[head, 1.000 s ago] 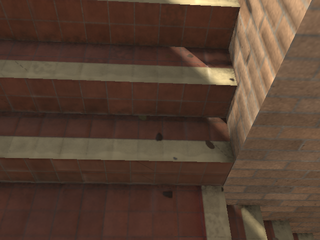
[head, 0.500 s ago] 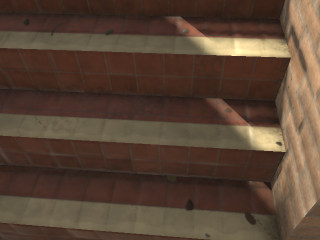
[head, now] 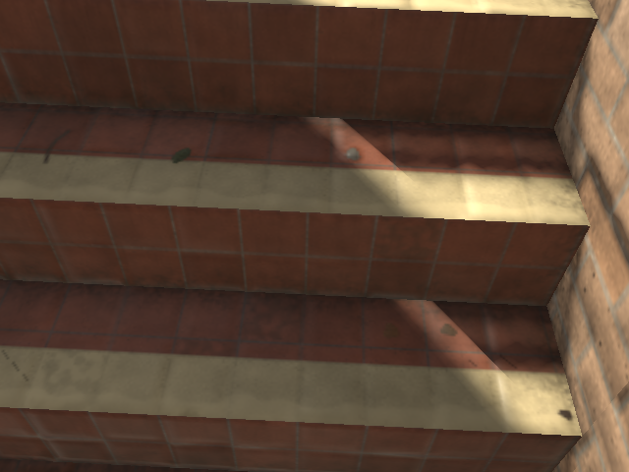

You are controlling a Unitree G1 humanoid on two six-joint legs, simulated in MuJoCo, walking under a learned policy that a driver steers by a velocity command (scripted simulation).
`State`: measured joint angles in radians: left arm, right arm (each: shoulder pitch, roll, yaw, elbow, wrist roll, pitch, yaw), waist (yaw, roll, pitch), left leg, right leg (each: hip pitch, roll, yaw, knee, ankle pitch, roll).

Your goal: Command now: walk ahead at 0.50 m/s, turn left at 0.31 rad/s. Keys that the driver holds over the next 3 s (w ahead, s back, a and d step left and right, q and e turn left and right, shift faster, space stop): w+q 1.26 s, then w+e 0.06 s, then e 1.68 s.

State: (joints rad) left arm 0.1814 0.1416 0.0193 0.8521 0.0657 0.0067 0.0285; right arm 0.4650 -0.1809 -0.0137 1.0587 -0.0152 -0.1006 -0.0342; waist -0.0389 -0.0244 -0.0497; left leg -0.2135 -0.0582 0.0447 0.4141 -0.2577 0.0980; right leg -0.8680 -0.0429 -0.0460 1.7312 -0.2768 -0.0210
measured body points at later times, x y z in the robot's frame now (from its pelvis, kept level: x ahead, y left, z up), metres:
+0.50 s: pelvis +0.22 -0.08 +0.14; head +0.24 -0.11 +0.59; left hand +0.22 +0.18 +0.01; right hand +0.46 -0.28 +0.04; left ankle +0.19 +0.06 -0.31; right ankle +0.28 -0.21 -0.54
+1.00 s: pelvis +0.43 +0.15 +0.24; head +0.52 +0.18 +0.67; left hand +0.33 +0.41 +0.12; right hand +0.75 +0.09 +0.13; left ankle +0.56 +0.29 -0.33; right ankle +0.32 -0.15 -0.33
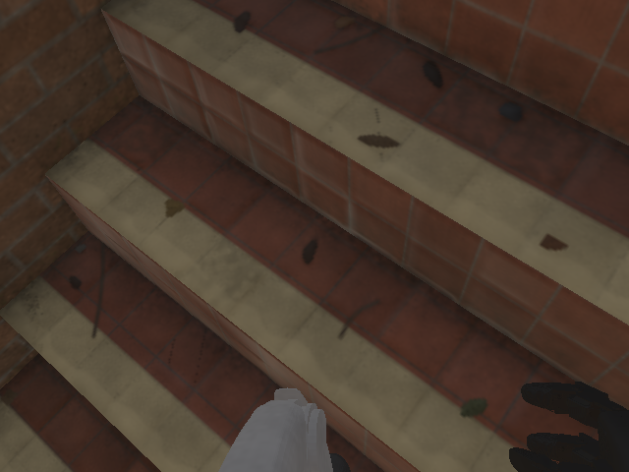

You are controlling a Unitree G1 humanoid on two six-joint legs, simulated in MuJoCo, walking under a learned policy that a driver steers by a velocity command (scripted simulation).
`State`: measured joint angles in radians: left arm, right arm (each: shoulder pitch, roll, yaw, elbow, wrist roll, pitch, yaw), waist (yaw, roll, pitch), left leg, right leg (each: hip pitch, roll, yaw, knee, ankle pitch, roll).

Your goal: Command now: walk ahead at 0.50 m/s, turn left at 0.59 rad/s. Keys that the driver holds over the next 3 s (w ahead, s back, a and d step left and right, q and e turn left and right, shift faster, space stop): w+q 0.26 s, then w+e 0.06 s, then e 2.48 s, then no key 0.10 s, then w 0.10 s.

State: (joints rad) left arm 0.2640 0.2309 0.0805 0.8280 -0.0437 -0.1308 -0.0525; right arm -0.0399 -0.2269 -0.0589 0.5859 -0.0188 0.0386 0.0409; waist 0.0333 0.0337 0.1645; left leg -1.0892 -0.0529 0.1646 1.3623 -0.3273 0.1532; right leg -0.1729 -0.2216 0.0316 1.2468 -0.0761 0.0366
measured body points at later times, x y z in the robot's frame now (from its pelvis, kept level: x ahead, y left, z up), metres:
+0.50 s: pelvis +0.26 +0.06 +0.19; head +0.26 +0.12 +0.63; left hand +0.45 +0.22 +0.08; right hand +0.22 -0.17 +0.07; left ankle +0.19 +0.04 -0.56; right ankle +0.37 -0.01 -0.23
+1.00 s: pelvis +0.42 +0.17 +0.26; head +0.47 +0.18 +0.71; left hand +0.57 +0.41 +0.14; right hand +0.60 -0.05 +0.17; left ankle +0.45 +0.33 -0.27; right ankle +0.38 +0.05 -0.36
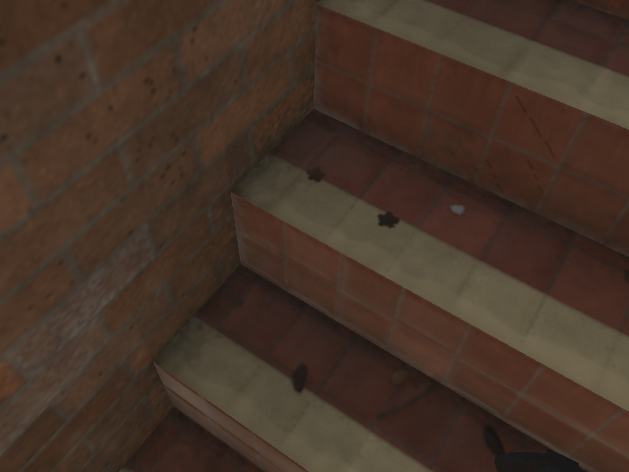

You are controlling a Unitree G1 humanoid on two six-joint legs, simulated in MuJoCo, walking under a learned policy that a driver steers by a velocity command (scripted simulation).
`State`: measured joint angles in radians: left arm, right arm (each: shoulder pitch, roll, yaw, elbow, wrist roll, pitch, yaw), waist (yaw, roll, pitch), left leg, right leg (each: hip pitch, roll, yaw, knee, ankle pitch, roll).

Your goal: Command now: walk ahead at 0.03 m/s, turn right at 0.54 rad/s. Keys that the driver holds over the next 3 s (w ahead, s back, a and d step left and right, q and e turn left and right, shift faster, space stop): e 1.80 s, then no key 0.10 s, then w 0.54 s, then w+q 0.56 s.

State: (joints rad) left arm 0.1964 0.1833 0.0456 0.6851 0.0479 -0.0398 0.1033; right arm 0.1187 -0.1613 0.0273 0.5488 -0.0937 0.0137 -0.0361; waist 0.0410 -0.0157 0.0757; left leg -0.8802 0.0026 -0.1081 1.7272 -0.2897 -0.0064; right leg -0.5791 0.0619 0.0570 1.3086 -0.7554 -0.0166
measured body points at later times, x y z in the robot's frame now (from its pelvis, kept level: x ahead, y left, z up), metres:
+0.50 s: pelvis +0.09 +0.15 +0.07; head +0.13 +0.14 +0.51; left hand +0.27 +0.40 -0.03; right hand +0.27 -0.13 +0.00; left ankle +0.05 +0.27 -0.55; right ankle +0.14 +0.10 -0.63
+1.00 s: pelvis +0.10 +0.25 -0.06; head +0.16 +0.27 +0.38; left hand +0.40 +0.34 -0.17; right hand +0.07 -0.03 -0.15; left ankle +0.07 +0.42 -0.81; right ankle +0.04 +0.12 -0.52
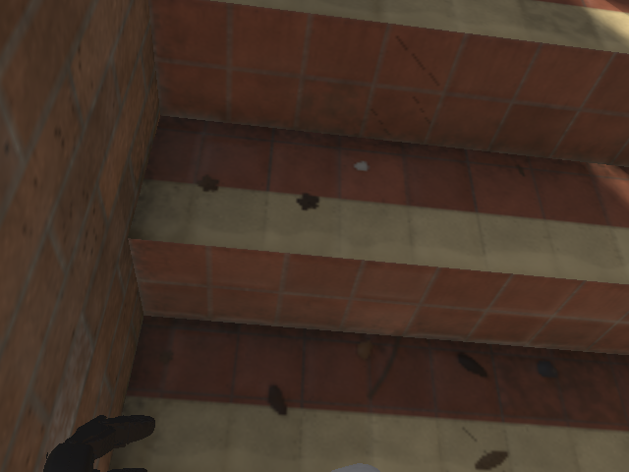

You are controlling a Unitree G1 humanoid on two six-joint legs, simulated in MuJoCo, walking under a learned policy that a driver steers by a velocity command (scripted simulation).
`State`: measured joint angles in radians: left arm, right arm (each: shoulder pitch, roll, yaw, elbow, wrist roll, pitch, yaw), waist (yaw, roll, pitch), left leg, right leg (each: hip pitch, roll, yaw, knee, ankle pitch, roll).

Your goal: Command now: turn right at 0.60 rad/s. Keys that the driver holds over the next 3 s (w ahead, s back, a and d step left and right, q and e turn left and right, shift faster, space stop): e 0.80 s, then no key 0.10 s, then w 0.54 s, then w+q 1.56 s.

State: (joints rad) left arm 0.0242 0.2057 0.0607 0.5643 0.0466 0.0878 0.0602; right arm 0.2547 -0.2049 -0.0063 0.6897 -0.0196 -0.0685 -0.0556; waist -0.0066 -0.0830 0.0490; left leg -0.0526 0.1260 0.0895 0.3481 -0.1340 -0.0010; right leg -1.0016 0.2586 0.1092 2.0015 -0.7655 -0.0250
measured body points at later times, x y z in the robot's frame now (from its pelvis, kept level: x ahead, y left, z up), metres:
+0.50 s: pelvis +0.03 -0.13 +0.06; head +0.06 -0.15 +0.51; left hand +0.25 +0.06 -0.03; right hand +0.18 -0.41 -0.02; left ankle -0.01 +0.03 -0.43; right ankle +0.11 -0.25 -0.56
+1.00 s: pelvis +0.10 -0.15 +0.16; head +0.13 -0.17 +0.61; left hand +0.32 +0.02 +0.06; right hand +0.18 -0.43 +0.07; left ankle +0.16 -0.05 -0.46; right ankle +0.11 -0.25 -0.56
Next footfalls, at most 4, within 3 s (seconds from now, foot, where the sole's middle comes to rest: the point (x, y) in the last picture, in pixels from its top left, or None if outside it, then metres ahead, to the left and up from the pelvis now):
0.30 right None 0.15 -0.26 -0.60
1.08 left None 0.20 -0.07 -0.60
1.62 right None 0.40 -0.56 -0.39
2.16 left None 0.61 -0.49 -0.19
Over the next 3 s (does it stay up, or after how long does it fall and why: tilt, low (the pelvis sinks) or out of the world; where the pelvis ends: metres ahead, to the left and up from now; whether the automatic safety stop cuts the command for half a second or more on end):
stays up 0.92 -0.55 0.80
